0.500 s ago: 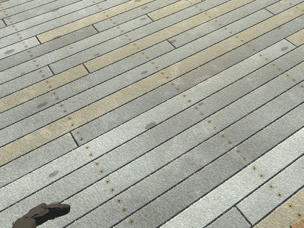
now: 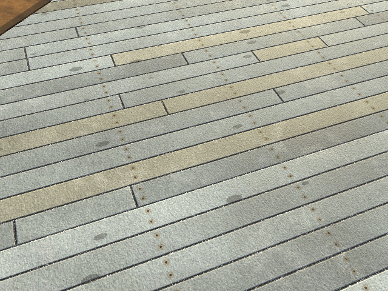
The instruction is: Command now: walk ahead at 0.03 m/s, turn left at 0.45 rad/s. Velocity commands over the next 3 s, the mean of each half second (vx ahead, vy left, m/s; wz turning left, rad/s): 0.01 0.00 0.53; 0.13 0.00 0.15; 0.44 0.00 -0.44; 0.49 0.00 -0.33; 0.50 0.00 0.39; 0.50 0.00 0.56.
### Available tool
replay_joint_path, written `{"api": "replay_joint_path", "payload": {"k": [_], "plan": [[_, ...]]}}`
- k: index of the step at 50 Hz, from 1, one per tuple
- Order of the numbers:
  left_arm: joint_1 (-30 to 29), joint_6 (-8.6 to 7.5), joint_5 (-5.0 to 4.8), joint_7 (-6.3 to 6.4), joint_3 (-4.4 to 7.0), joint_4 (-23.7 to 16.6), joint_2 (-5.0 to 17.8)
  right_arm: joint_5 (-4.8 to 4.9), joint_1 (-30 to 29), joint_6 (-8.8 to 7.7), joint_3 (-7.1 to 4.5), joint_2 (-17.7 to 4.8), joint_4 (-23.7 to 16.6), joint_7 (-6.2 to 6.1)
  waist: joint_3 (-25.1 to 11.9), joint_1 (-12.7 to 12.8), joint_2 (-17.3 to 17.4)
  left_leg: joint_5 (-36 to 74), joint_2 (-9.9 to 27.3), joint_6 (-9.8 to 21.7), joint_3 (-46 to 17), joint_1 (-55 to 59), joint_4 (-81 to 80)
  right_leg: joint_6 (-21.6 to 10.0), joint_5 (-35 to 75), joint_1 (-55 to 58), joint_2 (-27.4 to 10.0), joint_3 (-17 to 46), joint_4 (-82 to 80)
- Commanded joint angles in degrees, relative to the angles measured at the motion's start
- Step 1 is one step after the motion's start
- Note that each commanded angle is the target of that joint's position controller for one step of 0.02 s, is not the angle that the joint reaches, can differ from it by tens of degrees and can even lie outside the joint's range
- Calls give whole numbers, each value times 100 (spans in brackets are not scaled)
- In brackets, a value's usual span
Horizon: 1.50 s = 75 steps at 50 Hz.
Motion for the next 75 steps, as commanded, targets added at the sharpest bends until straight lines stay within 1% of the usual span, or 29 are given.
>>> {"api": "replay_joint_path", "payload": {"k": [1, 2, 3, 6, 19, 23, 24, 25, 26, 28, 30, 33, 38, 41, 42, 44, 46, 49, 55, 60, 62, 64, 65, 66, 67, 68, 70, 72, 75], "plan": [[150, -43, 172, 4, 131, -370, 378, -39, 432, -57, -402, -1481, -353, -68, -628, 190, 1595, 3511, 1424, 1005, -2200, 1295, -1295, 165, -872, -954, -182, 49, 1694], [-543, -78, 191, 39, 161, -569, 515, -195, 489, -114, -384, -1469, -460, -29, -541, -287, 1699, 4071, 2000, 1965, -2983, 1255, -1512, 374, -2561, -1919, 456, 627, 2819], [-609, -82, 122, 33, 215, -557, 646, -259, 495, -221, -347, -1312, -476, -3, -662, -286, 1030, 3928, 1766, 1959, -2693, 1272, -1506, 336, -2466, -2032, 314, 1135, 3495], [-308, -29, 86, 113, 283, -330, 703, 23, -90, -304, -279, -954, -568, -71, -666, 26, 578, 3756, 1143, 1273, -1957, 1412, -1296, 386, -1463, -2087, 126, 1364, 3462], [-340, -185, -42, -39, 232, -338, 601, 18, -234, -50, -372, -1138, -781, -154, -688, -79, 1001, 2756, 724, 1250, -2755, 935, -1177, 533, -908, -670, 480, 1467, 1038], [206, -302, -43, -127, 294, -174, 669, 126, -569, 15, -339, -1037, -880, -184, -733, 238, 945, 2140, 338, 851, -2975, 650, -803, 300, 321, 418, 431, 1340, -829], [368, -298, 24, -110, 354, -140, 916, 76, -391, 11, -276, -826, -876, -197, -874, 171, 540, 1137, 56, 563, -2661, 191, -354, 65, 855, 1077, -234, 1789, -1011], [179, -247, 115, -63, 380, -249, 1254, -68, 113, -11, -173, -463, -810, -171, -914, -221, -950, -1212, -821, 203, -1698, -601, 872, -506, 2280, 1556, -1404, 2983, -984], [201, -254, 292, -107, 367, -256, 1260, -35, 30, -68, -308, -874, -905, -196, -693, -83, -1448, -2315, -1064, -74, -1320, -1308, 2020, -1478, 2493, 1075, -2103, 3984, -1152], [-268, -298, 156, -107, 221, -354, 776, -15, 89, -49, -466, -1253, -655, -221, -388, -174, -689, -1589, -736, -275, -1389, -1347, 3105, -1351, 1729, 762, -1588, 3132, -1116], [-340, -292, 17, -73, 136, -321, 636, -30, 118, 39, -395, -931, -545, -248, -257, -112, -688, -1115, -740, -461, -1366, -1410, 3309, -1160, 1566, 813, -1202, 2617, -1067], [-56, -252, 61, -14, 74, -151, 585, 23, -136, 2, -257, -589, -635, -222, -336, 51, -847, -870, -620, -571, -1044, -1173, 2414, -1194, 1794, 1094, -979, 2186, -1045], [300, -153, 2, -49, 141, 53, 1000, 31, -302, -57, -100, -419, -588, -148, -399, 361, -1096, -772, -385, -495, -202, 70, 139, -1154, -327, 785, -935, 2221, -1326], [396, -142, -113, -72, 126, 117, 1045, 36, 113, -168, -124, -499, -327, -107, -80, 110, -836, -1, -543, -46, 44, 1058, -1321, -963, -1568, 66, -849, 2343, -1366], [339, -206, -87, -97, 53, 109, 835, 33, 366, -211, -131, -558, -264, -126, -179, -40, -662, 22, -286, 174, -279, 1681, -1381, -745, -1596, -376, -758, 2252, -1119], [-295, -423, -49, -162, -138, -280, 210, -75, 1224, -304, -343, -1303, -23, -98, -305, -416, 1254, -1605, 1296, 1128, -2618, 2260, -2101, -54, -1497, -1879, 386, 713, 1032], [-440, -517, -233, -178, 63, -327, 793, -181, 1077, -529, -239, -877, -44, -91, 516, -457, 1035, -1885, 1761, 1485, -3156, 1976, -2686, -132, -1802, -2844, -41, 1338, 2607], [-104, -533, -209, -252, 102, -102, 675, -63, 880, -679, -153, -513, -42, -116, 572, -298, 747, -553, 1371, 1007, -1966, 2399, -2784, -254, -774, -3283, -206, 1657, 2840], [-440, -473, -87, -438, -67, -308, 277, -75, 767, -738, -233, -683, 7, -90, 431, -350, 587, 1128, 1051, 903, -259, 1608, -2926, 162, 761, -2358, -254, 1086, 1694], [-834, -442, -94, -551, -103, -676, 376, 36, 996, -702, -321, -902, 197, -61, 631, -355, 501, 1561, 1326, 801, 217, 1704, -2797, -172, 706, -1903, -170, 747, 854], [-572, -431, -96, -564, -14, -734, 556, 43, 943, -643, -356, -1036, 194, -64, 320, -96, 603, 3587, 1348, 670, 473, 1933, -2068, -434, 331, -1321, 131, 462, 756], [969, -379, -136, -493, 294, -368, 1034, 21, 922, -555, -322, -1030, 122, -116, -718, 729, 520, 5265, 1021, 361, 885, 1424, 70, -775, 327, 861, 690, 221, 629], [1885, -307, -177, -376, 472, -195, 1427, -75, 998, -594, -233, -888, -19, -146, -1235, 1112, -33, 3711, 801, 92, 849, 3, 1788, -1071, 128, 2559, 134, 1338, 578], [1834, -329, -171, -347, 514, -256, 1981, -172, 1570, -742, 46, 12, -340, -62, -2049, 404, -1716, -1488, -395, -263, 292, -2055, 3898, -2184, -1963, 3920, -1521, 5042, -531], [1820, -421, -148, -364, 355, -392, 1422, 64, 858, -937, -49, -592, -345, -17, -2216, 839, -926, -1548, -356, -114, -880, -2488, 4454, -2100, -2535, 3846, -1676, 5892, -1412], [1580, -493, -80, -364, 284, -341, 1191, 259, 385, -1033, -126, -844, -537, 19, -1297, 798, -740, -1017, -114, 36, -782, -2968, 4427, -1828, -2096, 3231, -1583, 5110, -1496], [928, -548, -32, -353, 213, -484, 976, 1, 190, -1114, -116, -753, -524, -60, -550, 366, 76, -252, 312, 134, -731, -2431, 3535, -1560, -503, 1691, -1098, 3870, -1433], [521, -556, 76, -312, 171, -672, 842, -62, 434, -999, -154, -736, -513, -44, -448, 13, -234, 39, 453, 65, -824, -1857, 3150, -1619, -115, 849, -858, 3519, -1729], [633, -593, -25, -234, 181, -639, 854, -174, 336, -839, -126, -586, -605, -43, -122, -35, -226, 428, 403, -214, -617, -1869, 2443, -1678, 694, 237, -662, 2890, -1899]]}}
Next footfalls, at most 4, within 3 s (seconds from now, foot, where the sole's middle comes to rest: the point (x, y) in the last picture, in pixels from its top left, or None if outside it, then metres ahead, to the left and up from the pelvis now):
0.48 right None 0.09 -0.11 -0.77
0.84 left None -0.02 0.11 -0.77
1.28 right None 0.36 -0.06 -0.77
1.80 left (155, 238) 0.66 0.13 -0.77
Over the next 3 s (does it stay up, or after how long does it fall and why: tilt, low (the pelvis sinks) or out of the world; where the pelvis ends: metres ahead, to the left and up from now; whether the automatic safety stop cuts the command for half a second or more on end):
stays up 1.09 0.09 0.01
